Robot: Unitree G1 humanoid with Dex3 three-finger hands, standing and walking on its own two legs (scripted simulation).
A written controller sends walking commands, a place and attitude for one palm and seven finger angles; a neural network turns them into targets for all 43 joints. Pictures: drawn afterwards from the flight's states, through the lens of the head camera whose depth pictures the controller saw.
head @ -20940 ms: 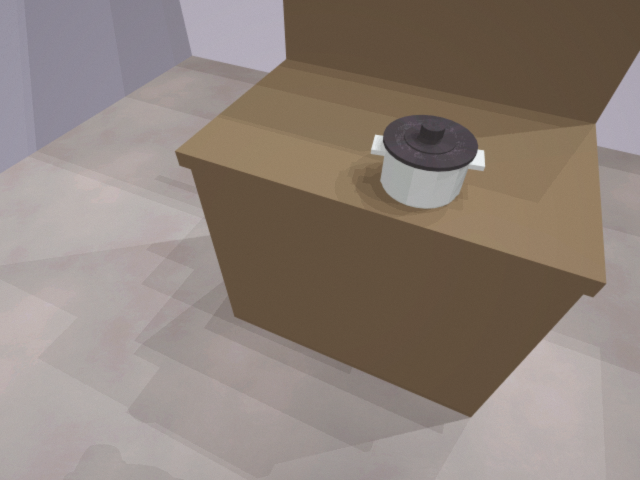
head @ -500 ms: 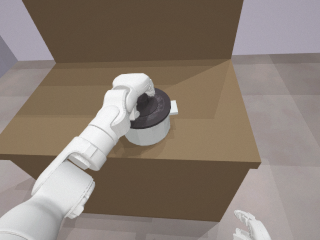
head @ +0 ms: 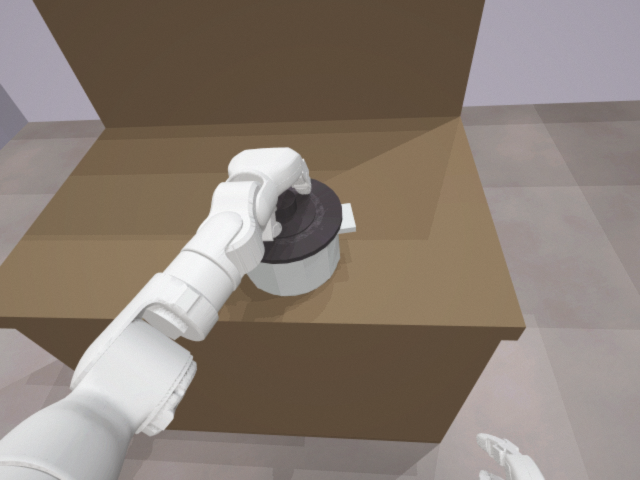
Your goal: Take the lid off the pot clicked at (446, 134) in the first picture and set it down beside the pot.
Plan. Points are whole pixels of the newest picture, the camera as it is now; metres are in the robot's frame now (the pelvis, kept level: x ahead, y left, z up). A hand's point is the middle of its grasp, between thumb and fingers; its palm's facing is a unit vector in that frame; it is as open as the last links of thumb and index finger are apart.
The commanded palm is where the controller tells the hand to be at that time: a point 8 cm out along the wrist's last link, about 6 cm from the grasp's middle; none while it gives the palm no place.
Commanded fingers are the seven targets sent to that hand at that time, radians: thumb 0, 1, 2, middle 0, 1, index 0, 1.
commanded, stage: close the fingers and squeeze the knob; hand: left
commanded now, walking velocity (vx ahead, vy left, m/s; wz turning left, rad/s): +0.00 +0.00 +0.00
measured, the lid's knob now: (281, 203) +0.46 +0.06 +0.10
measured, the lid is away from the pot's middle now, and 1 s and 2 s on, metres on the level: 0.00 0.01 0.01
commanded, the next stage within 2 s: lift the lid straight up in 1.66 s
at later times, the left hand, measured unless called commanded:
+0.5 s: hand (277, 207) +0.44 +0.06 +0.12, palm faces -0.29 -0.03 -0.96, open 8.7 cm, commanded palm +0.41 +0.06 +0.18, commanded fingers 0.00 0.11 1.08 -0.68 -0.85 -0.68 -0.85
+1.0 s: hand (275, 211) +0.43 +0.06 +0.12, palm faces -0.30 -0.03 -0.95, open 7.0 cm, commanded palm +0.41 +0.07 +0.18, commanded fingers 0.00 0.49 0.69 -0.84 -0.99 -0.84 -0.99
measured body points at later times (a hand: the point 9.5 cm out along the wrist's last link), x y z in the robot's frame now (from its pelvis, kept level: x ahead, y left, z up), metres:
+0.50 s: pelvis +0.00 -0.01 +0.00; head +0.02 -0.05 +0.45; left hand +0.45 +0.06 +0.17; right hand +0.15 -0.24 -0.13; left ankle +0.00 +0.07 -0.74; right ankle -0.01 -0.11 -0.74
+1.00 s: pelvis -0.01 -0.01 +0.00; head +0.01 -0.05 +0.45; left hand +0.44 +0.06 +0.17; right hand +0.15 -0.24 -0.12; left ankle +0.00 +0.07 -0.74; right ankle -0.01 -0.11 -0.74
